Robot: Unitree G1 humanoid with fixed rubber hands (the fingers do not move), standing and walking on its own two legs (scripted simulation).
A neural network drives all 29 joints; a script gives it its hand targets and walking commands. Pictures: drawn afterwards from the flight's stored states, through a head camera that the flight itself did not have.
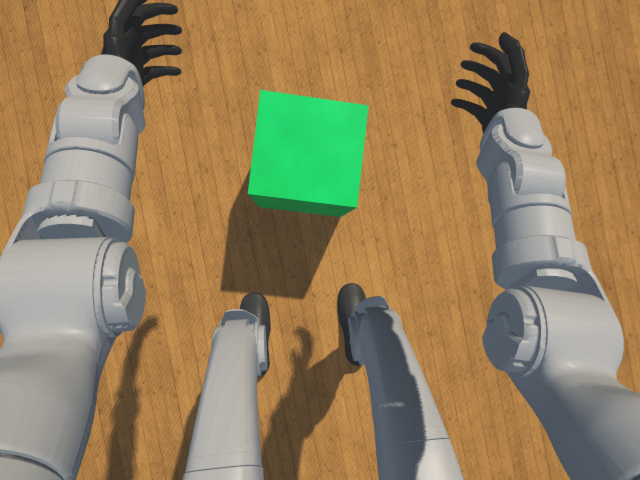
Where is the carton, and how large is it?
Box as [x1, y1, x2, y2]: [248, 90, 368, 216]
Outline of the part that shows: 260,90 248,187 248,194 258,206 336,216 341,216 356,207 368,105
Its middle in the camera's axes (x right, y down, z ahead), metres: -0.03 -0.17 +0.86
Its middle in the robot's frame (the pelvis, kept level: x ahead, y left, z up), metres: +0.53 -0.04 -0.53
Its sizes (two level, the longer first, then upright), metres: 0.210 0.200 0.250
